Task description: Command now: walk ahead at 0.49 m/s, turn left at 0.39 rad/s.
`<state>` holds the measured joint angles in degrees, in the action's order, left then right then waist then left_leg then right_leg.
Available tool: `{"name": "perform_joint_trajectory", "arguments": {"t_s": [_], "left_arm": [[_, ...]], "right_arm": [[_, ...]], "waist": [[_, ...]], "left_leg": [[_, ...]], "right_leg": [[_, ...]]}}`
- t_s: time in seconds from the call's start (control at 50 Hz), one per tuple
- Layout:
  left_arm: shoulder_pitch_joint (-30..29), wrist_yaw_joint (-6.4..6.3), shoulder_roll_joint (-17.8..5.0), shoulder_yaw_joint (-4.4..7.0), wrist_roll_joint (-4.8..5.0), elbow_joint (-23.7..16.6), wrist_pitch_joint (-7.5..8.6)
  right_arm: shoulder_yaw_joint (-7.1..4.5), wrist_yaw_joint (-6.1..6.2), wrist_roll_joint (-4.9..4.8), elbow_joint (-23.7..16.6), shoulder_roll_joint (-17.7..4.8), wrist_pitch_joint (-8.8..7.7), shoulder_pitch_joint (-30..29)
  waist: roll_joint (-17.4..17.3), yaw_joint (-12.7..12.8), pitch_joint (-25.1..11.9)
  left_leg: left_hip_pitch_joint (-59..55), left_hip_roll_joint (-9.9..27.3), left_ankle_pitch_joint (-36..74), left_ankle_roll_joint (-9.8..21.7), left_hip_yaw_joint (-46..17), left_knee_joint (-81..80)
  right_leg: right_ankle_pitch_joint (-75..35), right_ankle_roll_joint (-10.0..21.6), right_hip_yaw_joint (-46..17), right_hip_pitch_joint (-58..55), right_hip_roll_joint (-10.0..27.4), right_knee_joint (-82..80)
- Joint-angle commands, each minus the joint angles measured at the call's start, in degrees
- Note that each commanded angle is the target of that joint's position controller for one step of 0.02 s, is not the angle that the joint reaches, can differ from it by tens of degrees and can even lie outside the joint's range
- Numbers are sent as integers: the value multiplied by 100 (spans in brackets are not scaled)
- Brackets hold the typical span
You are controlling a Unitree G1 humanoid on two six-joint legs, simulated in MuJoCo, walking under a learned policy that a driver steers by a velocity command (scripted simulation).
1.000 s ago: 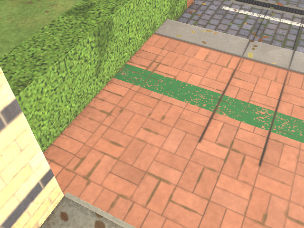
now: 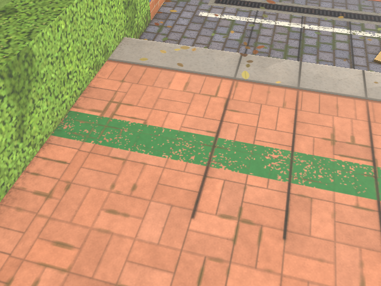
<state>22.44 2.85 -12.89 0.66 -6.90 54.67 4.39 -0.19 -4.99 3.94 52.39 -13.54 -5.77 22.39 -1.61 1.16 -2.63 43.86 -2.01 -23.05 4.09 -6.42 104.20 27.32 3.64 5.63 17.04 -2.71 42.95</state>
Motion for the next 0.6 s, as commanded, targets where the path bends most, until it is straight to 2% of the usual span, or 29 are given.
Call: {"name": "perform_joint_trajectory", "arguments": {"t_s": [0.02,0.04,0.06,0.08,0.1,0.12,0.14,0.16,0.18,0.22,0.24,0.26,0.28,0.3,0.32,0.34,0.36,0.38,0.4,0.42,0.44,0.46,0.48,0.5,0.52,0.54,0.58,0.6], "left_arm": [[-910,-154,720,-361,237,-580,227],[-444,-165,185,-256,308,-279,247],[-243,-187,22,-256,193,-36,293],[127,-211,-183,-232,177,66,338],[383,-390,-11,-288,158,122,438],[997,-449,-85,-327,198,372,471],[988,-466,-47,-374,169,354,471],[1027,-346,-151,-394,86,402,404],[850,-214,-267,-364,8,389,341],[842,-103,-286,-343,61,427,330],[1042,-144,-342,-292,144,510,323],[818,-318,-580,-45,1040,518,38],[1039,-365,-738,-30,934,545,-87],[1135,-372,-775,10,821,582,-132],[1012,-383,-750,67,736,649,-171],[731,-338,-606,91,713,578,-97],[570,-318,-301,143,655,520,6],[1236,-267,-90,42,789,154,232],[677,-261,-607,144,912,-280,388],[114,-232,-345,12,1117,-886,454],[-454,-378,-500,92,1129,-1005,413],[-653,-547,-616,178,981,-972,300],[-533,-620,-416,211,832,-1014,128],[-327,-643,-350,262,711,-1026,34],[-359,-639,-386,306,670,-1087,2],[-548,-630,-443,340,663,-1167,15],[-1030,-556,-156,241,612,-1199,58],[-1173,-529,-93,220,680,-1188,45]], "right_arm": [[104,-2,147,-450,168,25,-643],[116,-110,195,-430,267,146,-794],[176,-213,198,-394,188,185,-615],[112,-259,209,-394,22,152,-544],[135,-229,241,-568,-118,105,-1206],[128,-160,257,-708,-95,88,-1796],[172,-76,135,-687,-144,80,-2043],[223,-47,85,-693,-13,139,-2119],[245,-64,74,-794,-99,208,-2264],[191,-91,194,-921,-403,265,-2593],[183,-86,216,-994,-454,266,-2830],[62,-50,-1170,-1168,-371,269,-3680],[107,-83,-1213,-1119,-307,252,-3442],[51,-97,-990,-965,-309,238,-3000],[-90,-68,-858,-598,-454,271,-2015],[-327,2,-712,-122,-818,303,-594],[-457,97,-622,206,-1092,384,438],[-429,183,-403,244,-1474,364,643],[-471,281,-481,51,-1365,455,618],[-567,386,-445,75,-1561,533,756],[-510,481,-458,-224,-1265,529,-41],[-428,525,-427,-538,-950,446,-867],[-424,533,-373,-703,-1026,365,-1412],[-433,541,-412,-745,-961,313,-1690],[-416,577,-436,-768,-854,274,-1715],[-410,627,-436,-769,-811,237,-1707],[-428,735,-509,-591,-780,209,-1378],[-441,737,-535,-492,-774,213,-1106]], "waist": [[-42,-339,1067],[590,-245,905],[574,-369,747],[168,-310,687],[-118,87,689],[209,367,810],[17,405,786],[343,317,866],[411,261,1104],[277,242,1496],[149,383,1637],[-174,706,2224],[-119,673,1975],[141,536,1586],[425,91,997],[195,-660,196],[-852,-1052,-318],[-1669,-737,-1777],[-1352,-1065,-2674],[-949,-959,-2631],[55,-664,-1915],[545,-396,-1181],[726,39,-608],[650,313,-329],[336,384,-163],[196,379,-119],[-115,163,-225],[-206,23,-285]], "left_leg": [[567,1235,2712,83,-115,-3774],[-32,1122,2984,-6,255,-3575],[-170,1115,3410,35,-4,-3238],[-109,888,3359,43,341,-3362],[1048,1193,4728,-11,-178,-5136],[1559,1116,4892,-70,-16,-5663],[847,1147,5745,-45,76,-6762],[-322,994,5656,-59,416,-6675],[-785,963,5360,-34,492,-6537],[-849,936,4659,47,597,-6723],[-616,915,4333,34,689,-7134],[-236,421,4006,-1,549,-7615],[-499,316,4098,10,736,-8003],[-1075,292,4181,97,867,-8240],[-2420,425,4499,280,769,-8354],[-4349,150,4997,354,1175,-8243],[-6572,823,6705,820,389,-7591],[-8560,1788,8498,1730,-1085,-6015],[-8854,2078,7224,2321,-1674,-6266],[-8547,2275,3057,2344,-2605,-7500],[-7033,2197,1154,1938,-2888,-8273],[-5546,2168,1219,1791,-3004,-8510],[-3902,2150,2326,1878,-2930,-8606],[-2895,1897,2716,1799,-2487,-8610],[-2244,1606,2673,1636,-2020,-8659],[-1849,1268,2796,1475,-1431,-8657],[-1521,761,2914,1166,-584,-8595],[-1723,774,2711,1111,-508,-8572]], "right_leg": [[-2748,1455,-1494,1320,1645,-2297],[-2172,1533,-1317,1727,1527,-2268],[-1940,1480,-1518,1727,1697,-2093],[-2363,1483,-1313,1367,1664,-1851],[-2083,1051,-1052,-284,1495,-1450],[-1992,1033,-1201,-1133,1596,-1173],[-1470,781,-729,-871,1356,-963],[-1248,798,-578,-31,1350,-1190],[-1000,830,-578,305,1438,-1292],[-1307,820,-695,-32,1628,-1291],[-1506,768,-692,-618,1683,-1171],[-2004,326,-439,-533,1496,-673],[-2857,177,-261,-1065,1495,-175],[-3638,142,-193,-1398,1496,523],[-3920,149,-204,-1031,1551,1746],[-3937,-50,90,-256,1160,3360],[314,-590,407,1874,383,6104],[1966,-673,-692,3348,398,7360],[1950,-811,-1224,3806,566,7248],[1218,-679,-1278,4531,676,6413],[22,-622,-1148,4371,902,5148],[-608,-626,-1144,4007,885,4956],[-826,-879,-1254,3322,955,4336],[-726,-997,-1288,2694,1103,3600],[-748,-1055,-1279,2271,1211,2893],[-1173,-1057,-1154,1894,1178,2115],[-2468,-957,-882,1001,963,745],[-3020,-910,-838,864,843,353]]}}
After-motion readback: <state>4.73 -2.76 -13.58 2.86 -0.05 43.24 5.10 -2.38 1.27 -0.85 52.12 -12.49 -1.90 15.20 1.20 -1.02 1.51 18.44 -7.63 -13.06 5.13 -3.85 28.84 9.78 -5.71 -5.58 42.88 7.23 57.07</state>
